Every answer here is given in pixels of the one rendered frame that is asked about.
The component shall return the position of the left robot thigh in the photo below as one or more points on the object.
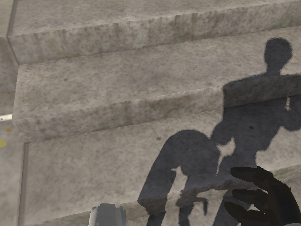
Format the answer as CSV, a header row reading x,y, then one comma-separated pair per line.
x,y
108,215

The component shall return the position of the right robot hand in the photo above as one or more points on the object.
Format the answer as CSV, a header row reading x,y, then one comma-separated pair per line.
x,y
278,206

